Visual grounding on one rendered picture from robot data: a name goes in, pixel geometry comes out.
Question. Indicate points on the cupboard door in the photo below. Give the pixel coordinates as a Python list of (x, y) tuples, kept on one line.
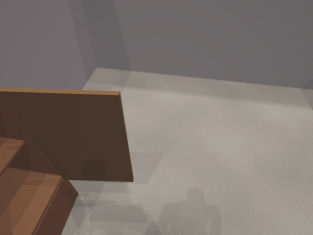
[(81, 132)]

